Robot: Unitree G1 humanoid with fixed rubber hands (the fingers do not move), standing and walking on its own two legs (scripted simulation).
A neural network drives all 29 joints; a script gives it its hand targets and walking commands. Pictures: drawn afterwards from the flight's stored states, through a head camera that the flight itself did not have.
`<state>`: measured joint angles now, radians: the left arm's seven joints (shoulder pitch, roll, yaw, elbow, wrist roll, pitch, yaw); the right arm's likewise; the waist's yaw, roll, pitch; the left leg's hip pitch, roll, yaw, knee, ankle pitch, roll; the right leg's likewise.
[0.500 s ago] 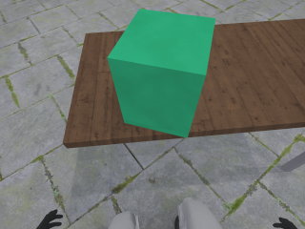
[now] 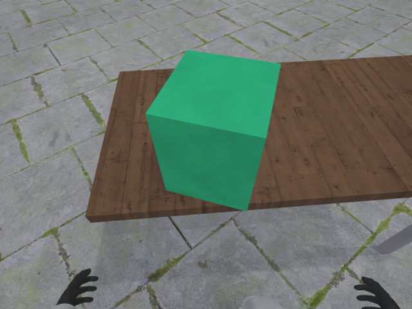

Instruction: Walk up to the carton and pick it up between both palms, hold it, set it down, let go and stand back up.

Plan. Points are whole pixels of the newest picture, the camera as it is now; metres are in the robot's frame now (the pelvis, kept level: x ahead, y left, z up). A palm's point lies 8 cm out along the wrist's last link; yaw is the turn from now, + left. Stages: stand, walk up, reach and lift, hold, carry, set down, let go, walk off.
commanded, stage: walk up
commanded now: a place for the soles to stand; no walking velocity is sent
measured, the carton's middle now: (217, 133) +0.45 -0.01 +0.06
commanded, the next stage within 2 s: none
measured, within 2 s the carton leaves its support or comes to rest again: neither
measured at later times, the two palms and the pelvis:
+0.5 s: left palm out of the picture +0.10 +0.27 -0.08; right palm out of the picture +0.08 -0.32 -0.09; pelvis -0.01 -0.02 +0.02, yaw +0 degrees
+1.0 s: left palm out of the picture +0.11 +0.30 -0.09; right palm out of the picture +0.05 -0.34 -0.09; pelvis +0.01 -0.02 +0.02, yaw -2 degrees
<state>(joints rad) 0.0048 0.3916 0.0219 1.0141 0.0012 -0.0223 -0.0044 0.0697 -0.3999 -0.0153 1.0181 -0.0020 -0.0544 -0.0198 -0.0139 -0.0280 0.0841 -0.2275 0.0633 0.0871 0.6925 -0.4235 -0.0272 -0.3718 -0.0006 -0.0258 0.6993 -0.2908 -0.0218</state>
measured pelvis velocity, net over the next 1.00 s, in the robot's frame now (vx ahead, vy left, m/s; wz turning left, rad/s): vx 0.01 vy -0.02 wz -0.03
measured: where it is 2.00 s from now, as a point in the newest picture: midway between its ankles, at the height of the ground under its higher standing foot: outside the picture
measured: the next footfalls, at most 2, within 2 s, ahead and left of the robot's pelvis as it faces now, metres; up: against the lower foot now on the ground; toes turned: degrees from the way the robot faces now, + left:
left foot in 1.32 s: +0.14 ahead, +0.08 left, +0.00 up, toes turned +0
right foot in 1.52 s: +0.09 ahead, -0.19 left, +0.00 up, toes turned +2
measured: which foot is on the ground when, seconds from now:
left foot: down 0.00-1.00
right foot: down 0.00-1.00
